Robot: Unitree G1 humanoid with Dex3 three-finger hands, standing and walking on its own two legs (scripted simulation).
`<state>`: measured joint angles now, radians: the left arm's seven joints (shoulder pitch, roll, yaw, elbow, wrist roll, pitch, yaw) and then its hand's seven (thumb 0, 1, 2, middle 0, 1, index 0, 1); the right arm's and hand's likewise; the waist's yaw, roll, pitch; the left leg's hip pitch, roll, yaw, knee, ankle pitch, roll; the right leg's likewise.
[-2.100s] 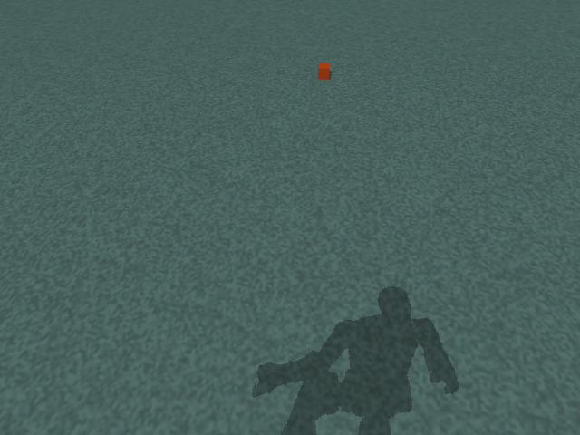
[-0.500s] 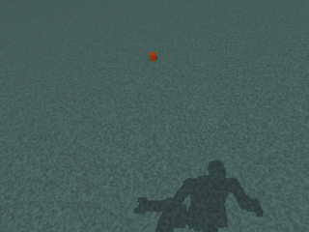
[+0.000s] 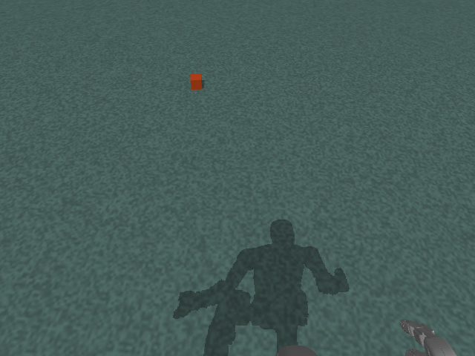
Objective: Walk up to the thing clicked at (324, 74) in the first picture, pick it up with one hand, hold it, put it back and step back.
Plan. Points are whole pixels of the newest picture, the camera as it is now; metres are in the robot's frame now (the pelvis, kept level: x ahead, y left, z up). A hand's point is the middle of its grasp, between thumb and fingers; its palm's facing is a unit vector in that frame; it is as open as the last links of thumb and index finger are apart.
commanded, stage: walk up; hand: left
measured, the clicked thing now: (196, 81) +1.93 +0.30 -0.73
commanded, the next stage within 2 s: none
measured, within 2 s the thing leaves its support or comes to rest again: neither
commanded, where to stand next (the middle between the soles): +1.52 +0.05 m, yaw +0 degrees
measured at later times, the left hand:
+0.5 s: hand (143, 244) +0.35 +0.22 -0.11, palm faces +0.02 -0.92 -0.39, open 7.3 cm
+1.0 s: hand (150, 147) +0.66 +0.27 -0.13, palm faces -0.07 -0.93 -0.35, open 7.3 cm
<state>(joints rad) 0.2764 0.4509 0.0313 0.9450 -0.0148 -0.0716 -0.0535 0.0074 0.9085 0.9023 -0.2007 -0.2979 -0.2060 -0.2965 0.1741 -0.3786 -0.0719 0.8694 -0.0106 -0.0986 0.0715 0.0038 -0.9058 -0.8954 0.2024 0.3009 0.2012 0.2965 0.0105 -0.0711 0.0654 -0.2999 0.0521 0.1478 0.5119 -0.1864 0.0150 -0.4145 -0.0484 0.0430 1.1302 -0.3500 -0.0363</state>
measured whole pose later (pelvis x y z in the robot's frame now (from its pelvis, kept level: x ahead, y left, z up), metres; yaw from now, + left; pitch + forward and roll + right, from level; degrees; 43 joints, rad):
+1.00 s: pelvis +0.58 -0.01 +0.01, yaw +0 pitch -2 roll +2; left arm 0.23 0.44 0.05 0.93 0.01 -0.06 -0.08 0.00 0.91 0.90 -0.20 -0.30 -0.21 -0.30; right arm 0.28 -0.41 -0.06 0.90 -0.01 -0.10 0.07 0.00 -0.90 -0.90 0.20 0.30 0.20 0.30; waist -0.02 -0.04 0.06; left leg -0.12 0.01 0.15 0.41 -0.26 0.04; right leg -0.55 -0.14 -0.02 0.77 -0.19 0.00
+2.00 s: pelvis +1.03 +0.00 +0.01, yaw +0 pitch -3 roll +2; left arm 0.25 0.42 0.05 0.93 0.01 -0.04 -0.07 0.00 0.91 0.90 -0.20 -0.30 -0.21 -0.30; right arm 0.32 -0.41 -0.06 0.88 -0.01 -0.07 0.06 0.01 -0.90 -0.90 0.20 0.30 0.20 0.30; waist -0.02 -0.02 0.08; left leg -0.08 0.01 0.15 0.44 -0.32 0.02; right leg -0.48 -0.12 -0.03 0.65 -0.14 -0.01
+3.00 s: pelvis +1.37 +0.04 -0.01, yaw -1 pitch -3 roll +0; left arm 0.23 0.40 0.05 0.88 0.01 -0.08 -0.03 0.00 0.91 0.90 -0.20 -0.30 -0.21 -0.30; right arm 0.34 -0.41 -0.05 0.88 -0.01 -0.03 0.03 0.01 -0.90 -0.90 0.20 0.30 0.20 0.30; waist -0.03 0.04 0.11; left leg -0.23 0.04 0.07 0.84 -0.48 0.03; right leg -0.36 -0.03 -0.06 0.60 -0.19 -0.02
